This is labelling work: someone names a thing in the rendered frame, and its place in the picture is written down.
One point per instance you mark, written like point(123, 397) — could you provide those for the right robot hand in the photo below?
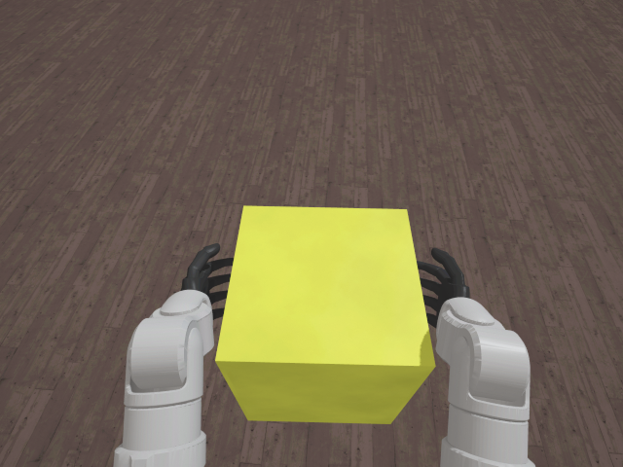
point(452, 279)

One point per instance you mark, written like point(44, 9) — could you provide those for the carton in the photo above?
point(324, 319)

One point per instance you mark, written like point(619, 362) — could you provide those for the left robot hand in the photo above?
point(198, 276)

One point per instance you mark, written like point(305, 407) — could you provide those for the robot left forearm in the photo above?
point(164, 385)

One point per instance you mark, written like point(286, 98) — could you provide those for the robot right forearm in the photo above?
point(489, 388)

